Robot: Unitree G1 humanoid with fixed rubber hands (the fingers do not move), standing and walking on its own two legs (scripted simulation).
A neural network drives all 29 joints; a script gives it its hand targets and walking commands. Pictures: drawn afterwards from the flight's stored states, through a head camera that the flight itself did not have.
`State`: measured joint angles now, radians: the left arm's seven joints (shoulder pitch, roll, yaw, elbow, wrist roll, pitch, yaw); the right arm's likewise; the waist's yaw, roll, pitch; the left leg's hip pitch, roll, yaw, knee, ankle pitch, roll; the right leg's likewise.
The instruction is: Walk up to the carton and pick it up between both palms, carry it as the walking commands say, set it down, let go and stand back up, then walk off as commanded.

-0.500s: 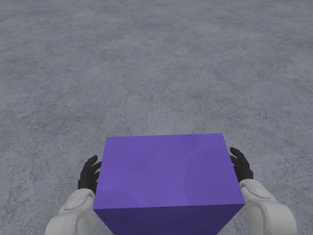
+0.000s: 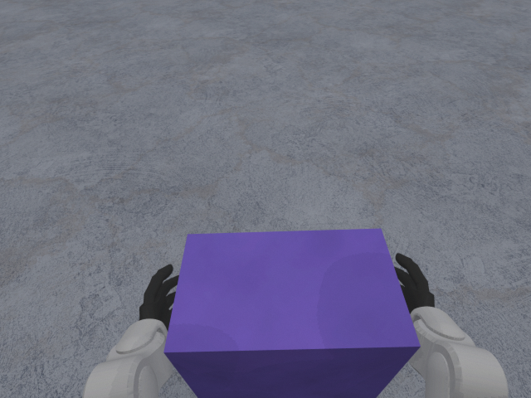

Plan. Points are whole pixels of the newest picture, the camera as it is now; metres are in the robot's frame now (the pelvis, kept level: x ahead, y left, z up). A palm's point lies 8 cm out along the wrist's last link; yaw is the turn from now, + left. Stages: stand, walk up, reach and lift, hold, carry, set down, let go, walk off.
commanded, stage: carry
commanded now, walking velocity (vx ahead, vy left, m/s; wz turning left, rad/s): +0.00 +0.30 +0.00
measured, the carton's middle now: (285, 331) +0.23 +0.00 +0.03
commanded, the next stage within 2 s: none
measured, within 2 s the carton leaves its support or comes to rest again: neither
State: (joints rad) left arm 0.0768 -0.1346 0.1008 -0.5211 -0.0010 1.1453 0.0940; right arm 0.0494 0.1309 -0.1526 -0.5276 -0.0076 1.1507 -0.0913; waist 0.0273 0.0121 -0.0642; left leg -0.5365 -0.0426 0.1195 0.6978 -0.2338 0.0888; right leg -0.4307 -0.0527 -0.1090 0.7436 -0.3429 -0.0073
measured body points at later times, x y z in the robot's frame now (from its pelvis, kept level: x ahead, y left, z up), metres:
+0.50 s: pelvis -0.09 +0.19 +0.01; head -0.08 +0.18 +0.46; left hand +0.15 +0.35 +0.07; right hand +0.15 +0.02 +0.06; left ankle -0.01 +0.23 -0.70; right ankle -0.09 +0.08 -0.71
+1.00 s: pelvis -0.17 +0.37 +0.01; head -0.17 +0.38 +0.46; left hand +0.07 +0.54 +0.07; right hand +0.07 +0.21 +0.08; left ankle -0.08 +0.44 -0.71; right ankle -0.18 +0.25 -0.71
